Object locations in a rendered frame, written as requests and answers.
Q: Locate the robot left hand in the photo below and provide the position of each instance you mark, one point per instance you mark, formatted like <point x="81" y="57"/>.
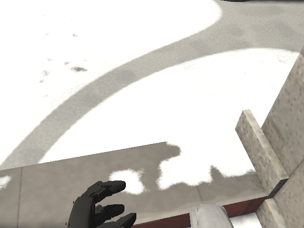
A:
<point x="85" y="214"/>

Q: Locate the robot right thigh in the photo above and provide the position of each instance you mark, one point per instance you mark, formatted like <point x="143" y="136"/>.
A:
<point x="209" y="215"/>

